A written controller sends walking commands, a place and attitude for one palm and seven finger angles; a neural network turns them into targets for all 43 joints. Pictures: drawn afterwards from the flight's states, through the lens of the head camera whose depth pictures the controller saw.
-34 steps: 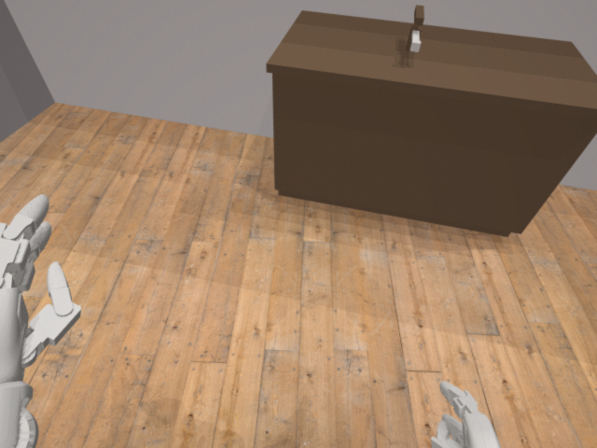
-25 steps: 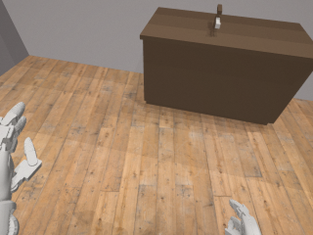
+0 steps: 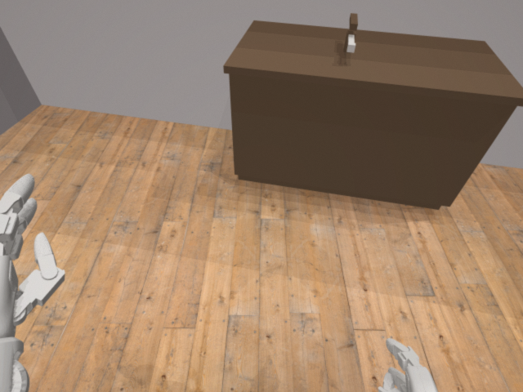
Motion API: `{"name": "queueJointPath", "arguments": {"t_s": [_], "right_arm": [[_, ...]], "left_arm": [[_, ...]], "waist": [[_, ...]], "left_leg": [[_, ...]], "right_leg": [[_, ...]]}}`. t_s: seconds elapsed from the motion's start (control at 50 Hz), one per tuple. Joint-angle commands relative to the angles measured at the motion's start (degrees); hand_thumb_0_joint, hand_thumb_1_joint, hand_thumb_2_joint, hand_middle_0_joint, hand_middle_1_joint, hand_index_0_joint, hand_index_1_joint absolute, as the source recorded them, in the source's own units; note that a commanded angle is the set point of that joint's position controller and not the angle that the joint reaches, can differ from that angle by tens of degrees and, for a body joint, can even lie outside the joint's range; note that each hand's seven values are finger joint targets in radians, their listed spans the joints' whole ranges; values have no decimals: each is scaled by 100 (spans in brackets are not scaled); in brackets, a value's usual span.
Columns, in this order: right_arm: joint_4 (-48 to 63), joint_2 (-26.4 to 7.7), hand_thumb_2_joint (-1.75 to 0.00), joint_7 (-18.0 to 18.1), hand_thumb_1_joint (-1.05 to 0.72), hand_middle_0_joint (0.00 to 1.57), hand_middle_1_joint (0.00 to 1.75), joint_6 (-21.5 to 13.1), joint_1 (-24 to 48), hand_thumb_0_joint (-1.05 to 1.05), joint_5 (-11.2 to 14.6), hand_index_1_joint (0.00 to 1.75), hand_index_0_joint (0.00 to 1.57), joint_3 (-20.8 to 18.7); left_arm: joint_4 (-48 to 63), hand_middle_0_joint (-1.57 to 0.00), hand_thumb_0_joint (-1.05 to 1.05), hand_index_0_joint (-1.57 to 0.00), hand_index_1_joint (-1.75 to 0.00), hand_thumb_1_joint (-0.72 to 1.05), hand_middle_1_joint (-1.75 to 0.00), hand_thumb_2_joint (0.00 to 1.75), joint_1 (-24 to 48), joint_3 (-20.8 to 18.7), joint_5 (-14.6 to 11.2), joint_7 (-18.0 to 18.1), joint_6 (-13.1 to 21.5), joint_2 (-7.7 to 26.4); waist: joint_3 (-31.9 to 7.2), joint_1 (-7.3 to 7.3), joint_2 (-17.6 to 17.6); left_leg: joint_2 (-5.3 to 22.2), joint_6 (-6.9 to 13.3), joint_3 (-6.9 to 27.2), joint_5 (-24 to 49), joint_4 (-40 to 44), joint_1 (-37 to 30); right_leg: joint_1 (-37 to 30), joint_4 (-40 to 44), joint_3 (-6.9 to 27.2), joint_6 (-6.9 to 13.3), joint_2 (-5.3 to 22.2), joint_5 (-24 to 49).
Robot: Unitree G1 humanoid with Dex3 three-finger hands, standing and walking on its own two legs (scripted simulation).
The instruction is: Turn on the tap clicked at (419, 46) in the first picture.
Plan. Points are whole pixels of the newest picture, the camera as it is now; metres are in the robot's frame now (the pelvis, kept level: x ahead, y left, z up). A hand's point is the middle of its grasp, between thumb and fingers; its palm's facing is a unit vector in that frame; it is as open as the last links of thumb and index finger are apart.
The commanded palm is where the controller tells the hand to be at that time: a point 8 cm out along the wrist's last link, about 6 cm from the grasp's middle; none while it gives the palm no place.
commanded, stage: walk to a spot facing it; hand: left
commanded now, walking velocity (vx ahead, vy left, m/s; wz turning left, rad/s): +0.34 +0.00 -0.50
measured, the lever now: (351, 47) +1.33 -0.25 +0.01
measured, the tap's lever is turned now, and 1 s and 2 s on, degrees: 0 0 0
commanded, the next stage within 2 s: turn to face it in 1.36 s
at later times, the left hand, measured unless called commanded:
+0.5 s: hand (152, 181) +0.36 +0.19 +0.16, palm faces +0.29 -0.87 -0.41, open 7.4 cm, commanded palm +0.31 +0.23 +0.18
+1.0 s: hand (256, 120) +0.52 +0.06 +0.17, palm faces +0.10 -0.87 -0.48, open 7.4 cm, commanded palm +0.48 +0.12 +0.18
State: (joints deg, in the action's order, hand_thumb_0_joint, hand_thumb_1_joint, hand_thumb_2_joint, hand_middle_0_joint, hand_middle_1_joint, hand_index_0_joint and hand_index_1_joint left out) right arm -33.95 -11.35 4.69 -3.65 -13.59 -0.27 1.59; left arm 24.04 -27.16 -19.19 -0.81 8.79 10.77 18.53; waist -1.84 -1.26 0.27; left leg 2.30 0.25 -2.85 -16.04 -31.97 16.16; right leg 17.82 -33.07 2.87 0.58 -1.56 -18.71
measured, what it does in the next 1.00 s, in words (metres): walks ahead, turning right: left foot, then right foot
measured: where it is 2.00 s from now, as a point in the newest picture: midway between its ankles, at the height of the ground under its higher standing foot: (323, 340)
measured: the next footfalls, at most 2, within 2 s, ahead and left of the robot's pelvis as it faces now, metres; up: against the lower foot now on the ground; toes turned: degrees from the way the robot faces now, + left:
left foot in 0.44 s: +0.19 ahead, +0.10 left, +0.00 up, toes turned +0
right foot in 0.78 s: +0.26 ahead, -0.20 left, +0.00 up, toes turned -27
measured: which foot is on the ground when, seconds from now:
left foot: down 0.00-0.14, up 0.16-0.42, down 0.44-0.78, up 0.80-1.00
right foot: down 0.00-0.46, up 0.48-0.76, down 0.78-1.00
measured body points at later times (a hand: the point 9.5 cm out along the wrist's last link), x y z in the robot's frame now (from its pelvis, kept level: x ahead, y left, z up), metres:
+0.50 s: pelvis +0.10 -0.02 -0.01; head +0.11 -0.01 +0.44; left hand +0.34 +0.24 +0.18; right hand +0.21 -0.29 -0.09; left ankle +0.15 +0.10 -0.73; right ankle +0.03 -0.10 -0.71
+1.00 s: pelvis +0.24 -0.10 +0.00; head +0.28 -0.11 +0.44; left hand +0.51 +0.10 +0.19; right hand +0.31 -0.39 -0.11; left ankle +0.32 +0.03 -0.67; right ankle +0.22 -0.18 -0.73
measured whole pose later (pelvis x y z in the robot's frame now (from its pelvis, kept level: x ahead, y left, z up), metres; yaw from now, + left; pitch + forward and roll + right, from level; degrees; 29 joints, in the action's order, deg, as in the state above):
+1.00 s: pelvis +0.24 -0.10 +0.00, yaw -17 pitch +1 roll +0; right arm -36.9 -14.3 2.9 -0.6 -10.4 -0.3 -1.5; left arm 32.2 -30.2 -21.9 -0.8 8.1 12.7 20.8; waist 4.6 1.4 0.6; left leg 8.2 -1.9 -4.3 -21.0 -62.2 33.9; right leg 16.3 -32.8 -9.8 3.1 1.7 -17.3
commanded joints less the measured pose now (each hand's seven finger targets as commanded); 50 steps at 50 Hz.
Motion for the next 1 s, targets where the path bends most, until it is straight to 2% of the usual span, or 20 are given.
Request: {"name": "queueJointPath", "arguments": {"t_s": [0.0,0.06,0.08,0.12,0.14,0.18,0.24,0.38,0.4,0.42,0.46,0.52,0.6,0.7,0.74,0.76,0.78,0.82,0.9,0.98], "right_arm": [[848,-742,-90,138,-90,20,30,-316,590,0,8,30,20,-347],[822,-743,-90,44,-90,20,30,-334,628,0,-38,30,20,-321],[832,-710,-90,20,-90,20,30,-341,651,0,-27,30,20,-329],[964,-678,-90,-43,-90,20,30,-349,810,0,16,30,20,-388],[898,-713,-90,-82,-90,20,30,-369,750,0,-12,30,20,-383],[729,-643,-90,-107,-90,20,30,-262,587,0,-28,30,20,-301],[752,-564,-90,-106,-90,20,30,-117,652,0,-35,30,20,-277],[924,-645,-90,-1,-90,20,30,-173,452,0,-7,30,20,-348],[935,-764,-90,49,-90,20,30,-204,374,0,25,30,20,-422],[975,-911,-90,59,-90,20,30,-182,409,0,5,30,20,-463],[888,-682,-90,41,-90,20,30,-229,599,0,-48,30,20,-324],[720,-641,-90,2,-90,20,30,-330,571,0,-26,30,20,-338],[751,-687,-90,-18,-90,20,30,-397,506,0,-51,30,20,-352],[804,-645,-90,0,-90,20,30,-314,568,0,-16,30,20,-383],[797,-549,-90,-42,-90,20,30,-269,520,0,54,30,20,-388],[896,-428,-90,-78,-90,20,30,-233,621,0,67,30,20,-375],[923,-535,-90,-117,-90,20,30,-291,811,0,10,30,20,-375],[719,-582,-90,-219,-90,20,30,-170,701,0,46,30,20,-386],[604,-605,-90,-144,-90,20,30,16,878,0,27,30,20,-397],[744,-515,-90,-95,-90,20,30,-12,738,0,-20,30,20,-396]], "left_arm": [[1233,-20,0,-20,-30,90,-30,90,989,-435,53,78,380,923],[1281,-20,0,-20,-30,90,-30,90,1115,-288,101,29,359,845],[1257,-20,0,-20,-30,90,-30,90,1124,-390,108,33,368,987],[1143,-20,0,-20,-30,90,-30,90,1068,-554,87,85,310,1200],[1271,-20,0,-20,-30,90,-30,90,1064,-541,56,112,400,1203],[1456,-20,0,-20,-30,90,-30,90,716,-713,54,118,559,1328],[1453,-20,0,-20,-30,90,-30,90,350,-919,19,114,649,1356],[1437,-20,0,-20,-30,90,-30,90,381,-679,-38,105,558,1148],[1423,-20,0,-20,-30,90,-30,90,381,-590,-51,81,557,1052],[1608,-20,0,-20,-30,90,-30,90,460,-646,-57,93,600,1083],[1478,-20,0,-20,-30,90,-30,90,723,-710,11,89,638,1282],[1869,-20,0,-20,-30,90,-30,90,846,-503,97,52,590,1148],[1889,-20,0,-20,-30,90,-30,90,409,-747,130,82,473,1210],[1189,-20,0,-20,-30,90,-30,90,198,-881,3,32,403,1129],[1291,-20,0,-20,-30,90,-30,90,299,-962,29,43,357,1343],[1315,-20,0,-20,-30,90,-30,90,318,-1199,42,87,362,1599],[1367,-20,0,-20,-30,90,-30,90,344,-1411,-78,82,408,1663],[1534,-20,0,-20,-30,90,-30,90,42,-1284,-87,18,461,1559],[2177,-20,0,-20,-30,90,-30,90,84,-1183,-9,85,611,1468],[2069,-20,0,-20,-30,90,-30,90,-107,-1221,-65,187,569,1407]], "waist": [[32,173,1121],[17,96,984],[11,39,450],[232,-58,-1656],[202,34,-1079],[-13,88,-334],[-456,87,-452],[-529,148,-325],[-607,239,92],[-750,260,1076],[-151,267,1571],[175,187,909],[-25,148,1356],[-203,131,1073],[-713,26,-84],[-889,32,-1632],[-860,-67,-1494],[-656,75,-1003],[-538,212,-482],[-465,59,-657]], "left_leg": [[1539,759,1549,-2299,1476,-67],[1308,505,688,-1452,680,571],[929,312,189,-1457,-190,864],[-131,-129,-256,-1760,-2732,2404],[72,-168,295,-1473,-3346,2723],[297,-231,466,-1057,-3440,2699],[361,-211,175,-759,-2179,1963],[177,0,-594,303,580,-730],[544,210,-101,274,870,-1621],[1490,634,1281,22,1180,-2429],[2640,1266,2766,-1174,2068,-1551],[2327,1129,1495,-118,1790,-1370],[1804,674,-196,763,1662,-874],[1561,450,-945,1037,457,-502],[1055,268,-1126,1044,-1924,543],[281,44,-1068,-873,-3657,2151],[297,-11,-170,-1602,-4320,2608],[582,-112,421,-1104,-4858,2925],[876,-225,423,-643,-3785,2527],[572,-122,-426,-128,-1443,1344]], "right_leg": [[685,-758,-556,-12,-40,-633],[-283,-44,-597,76,85,-445],[-523,513,59,313,358,-517],[-843,1971,3581,1299,1945,-1194],[-1160,2101,3931,1614,2158,-1067],[-1424,1739,2909,1584,1898,377],[-1364,1372,1643,1320,1491,1676],[-314,645,916,684,784,770],[356,-187,679,456,561,732],[1354,-1328,181,156,72,-138],[2083,-3293,-131,0,306,-1292],[2413,-3327,-301,-76,731,-710],[1254,-1691,-1047,-116,682,-105],[-380,-12,-1793,-74,133,442],[-1888,512,-794,336,596,579],[-2704,948,1819,1054,1886,1653],[-2446,1255,2771,1351,2388,1700],[-2137,1426,2489,1387,2523,465],[-1309,1380,650,1104,2175,1525],[-887,1358,-25,961,1825,1395]]}}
